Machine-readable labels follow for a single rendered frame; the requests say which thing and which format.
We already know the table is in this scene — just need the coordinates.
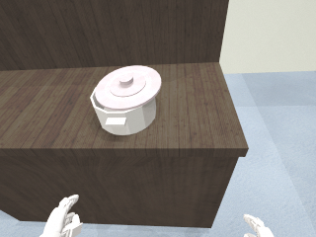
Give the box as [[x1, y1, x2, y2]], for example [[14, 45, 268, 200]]
[[0, 0, 249, 228]]

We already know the knob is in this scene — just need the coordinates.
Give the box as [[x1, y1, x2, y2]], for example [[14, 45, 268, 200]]
[[119, 73, 133, 86]]

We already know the pot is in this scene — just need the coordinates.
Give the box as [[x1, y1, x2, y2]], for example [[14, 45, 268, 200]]
[[90, 87, 156, 135]]

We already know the robot right hand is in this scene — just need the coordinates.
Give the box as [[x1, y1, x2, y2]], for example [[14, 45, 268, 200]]
[[243, 214, 275, 237]]

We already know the robot left hand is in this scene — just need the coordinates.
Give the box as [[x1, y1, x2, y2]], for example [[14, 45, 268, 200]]
[[43, 195, 83, 237]]

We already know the lid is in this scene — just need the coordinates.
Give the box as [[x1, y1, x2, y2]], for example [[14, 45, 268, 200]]
[[95, 65, 162, 111]]

